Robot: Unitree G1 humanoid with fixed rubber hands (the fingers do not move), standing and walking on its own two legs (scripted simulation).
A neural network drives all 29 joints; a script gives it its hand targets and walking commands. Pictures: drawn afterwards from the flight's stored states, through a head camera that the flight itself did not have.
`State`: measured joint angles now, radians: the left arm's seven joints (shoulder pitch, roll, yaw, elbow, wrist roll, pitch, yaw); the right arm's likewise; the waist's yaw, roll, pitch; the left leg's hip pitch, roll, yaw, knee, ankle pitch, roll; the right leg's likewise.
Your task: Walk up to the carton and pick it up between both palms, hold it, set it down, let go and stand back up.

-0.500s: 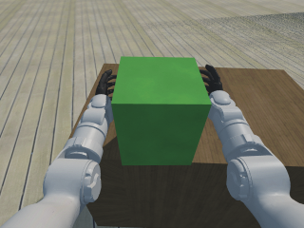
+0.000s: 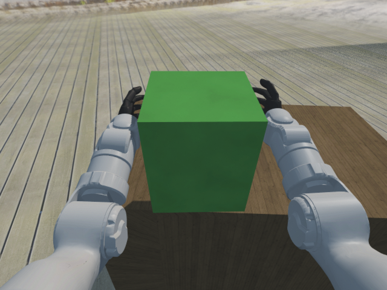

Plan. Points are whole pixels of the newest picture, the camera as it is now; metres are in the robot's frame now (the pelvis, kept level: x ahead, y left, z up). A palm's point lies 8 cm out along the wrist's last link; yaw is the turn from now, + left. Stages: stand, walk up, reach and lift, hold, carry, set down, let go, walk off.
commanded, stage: reach and lift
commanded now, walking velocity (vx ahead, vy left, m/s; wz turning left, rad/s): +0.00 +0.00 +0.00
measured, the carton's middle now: (198, 142) +0.41 +0.02 +0.16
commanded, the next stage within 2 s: hold in 1.46 s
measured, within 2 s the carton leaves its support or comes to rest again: neither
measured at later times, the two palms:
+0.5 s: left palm (120, 110) +0.39 +0.18 +0.25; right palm (272, 102) +0.40 -0.12 +0.27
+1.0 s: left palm (116, 100) +0.38 +0.18 +0.27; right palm (275, 92) +0.39 -0.12 +0.30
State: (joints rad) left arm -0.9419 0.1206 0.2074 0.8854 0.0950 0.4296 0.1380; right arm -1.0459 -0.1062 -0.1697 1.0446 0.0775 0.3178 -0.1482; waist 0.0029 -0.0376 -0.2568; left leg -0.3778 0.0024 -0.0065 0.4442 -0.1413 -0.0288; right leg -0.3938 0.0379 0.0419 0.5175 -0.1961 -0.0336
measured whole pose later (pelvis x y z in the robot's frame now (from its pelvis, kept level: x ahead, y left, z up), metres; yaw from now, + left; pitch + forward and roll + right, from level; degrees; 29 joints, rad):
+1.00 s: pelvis +0.00 +0.00 +0.00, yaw +0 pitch +3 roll +1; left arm -1.01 0.17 0.22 0.72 0.06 0.69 0.10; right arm -1.15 -0.12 -0.17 0.92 0.17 0.56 -0.22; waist 0.00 -0.04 -0.27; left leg -0.37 0.00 -0.01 0.44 -0.14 -0.03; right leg -0.38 0.04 0.04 0.52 -0.19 -0.03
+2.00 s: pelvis -0.01 +0.00 +0.00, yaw +0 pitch +2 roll +1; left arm -1.05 0.17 0.22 0.67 0.06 0.80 0.10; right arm -1.23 -0.16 -0.17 0.94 0.20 0.65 -0.23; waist 0.00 -0.03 -0.30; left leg -0.36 0.00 -0.01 0.44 -0.12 -0.03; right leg -0.38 0.04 0.04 0.52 -0.18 -0.03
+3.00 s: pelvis -0.02 +0.00 +0.00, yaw +0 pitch +2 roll +1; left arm -1.06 0.17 0.22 0.67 0.05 0.81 0.11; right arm -1.24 -0.16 -0.17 0.94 0.21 0.67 -0.23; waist 0.00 -0.03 -0.31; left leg -0.36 0.00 -0.01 0.44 -0.12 -0.03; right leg -0.38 0.04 0.04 0.52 -0.18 -0.03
